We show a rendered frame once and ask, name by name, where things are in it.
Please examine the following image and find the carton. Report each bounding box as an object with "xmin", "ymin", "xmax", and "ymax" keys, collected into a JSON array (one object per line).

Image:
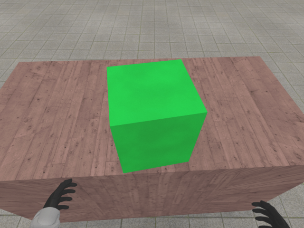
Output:
[{"xmin": 107, "ymin": 59, "xmax": 207, "ymax": 173}]

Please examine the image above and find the robot left forearm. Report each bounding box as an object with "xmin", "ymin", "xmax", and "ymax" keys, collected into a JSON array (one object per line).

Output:
[{"xmin": 29, "ymin": 207, "xmax": 60, "ymax": 228}]

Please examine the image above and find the robot right hand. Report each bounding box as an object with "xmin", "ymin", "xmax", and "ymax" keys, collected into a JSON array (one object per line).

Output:
[{"xmin": 252, "ymin": 200, "xmax": 290, "ymax": 228}]

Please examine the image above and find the robot left hand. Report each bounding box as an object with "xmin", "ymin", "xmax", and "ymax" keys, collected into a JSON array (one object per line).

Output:
[{"xmin": 43, "ymin": 179, "xmax": 77, "ymax": 210}]

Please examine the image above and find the pedestal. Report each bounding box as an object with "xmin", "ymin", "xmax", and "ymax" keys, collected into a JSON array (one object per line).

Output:
[{"xmin": 0, "ymin": 56, "xmax": 304, "ymax": 223}]

